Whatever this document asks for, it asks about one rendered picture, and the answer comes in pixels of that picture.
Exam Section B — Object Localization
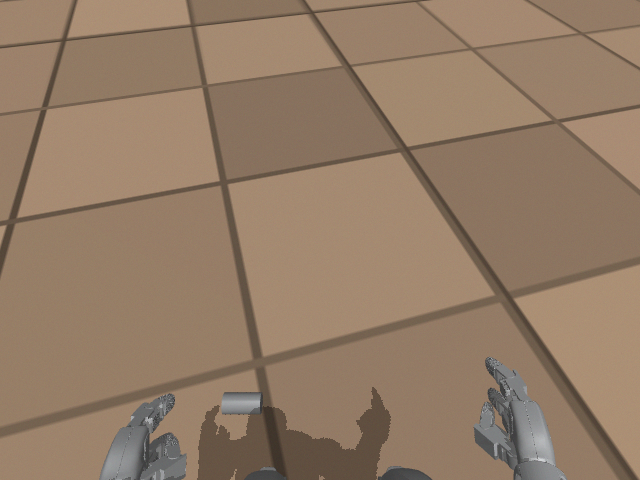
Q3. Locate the right robot arm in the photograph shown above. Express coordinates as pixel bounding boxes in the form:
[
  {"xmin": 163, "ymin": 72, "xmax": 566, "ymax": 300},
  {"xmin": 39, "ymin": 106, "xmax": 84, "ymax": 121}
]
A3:
[{"xmin": 514, "ymin": 461, "xmax": 568, "ymax": 480}]

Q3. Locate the can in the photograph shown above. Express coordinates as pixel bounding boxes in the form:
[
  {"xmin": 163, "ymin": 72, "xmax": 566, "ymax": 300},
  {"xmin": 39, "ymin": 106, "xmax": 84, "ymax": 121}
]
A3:
[{"xmin": 221, "ymin": 392, "xmax": 263, "ymax": 414}]

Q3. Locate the left robot hand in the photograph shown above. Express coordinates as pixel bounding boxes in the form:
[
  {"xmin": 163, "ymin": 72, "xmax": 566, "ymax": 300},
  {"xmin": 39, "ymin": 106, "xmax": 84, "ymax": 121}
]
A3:
[{"xmin": 99, "ymin": 394, "xmax": 187, "ymax": 480}]

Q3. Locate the right robot hand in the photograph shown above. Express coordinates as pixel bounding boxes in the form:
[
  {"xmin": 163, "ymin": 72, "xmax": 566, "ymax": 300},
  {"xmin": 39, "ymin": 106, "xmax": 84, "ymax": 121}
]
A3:
[{"xmin": 474, "ymin": 357, "xmax": 556, "ymax": 470}]

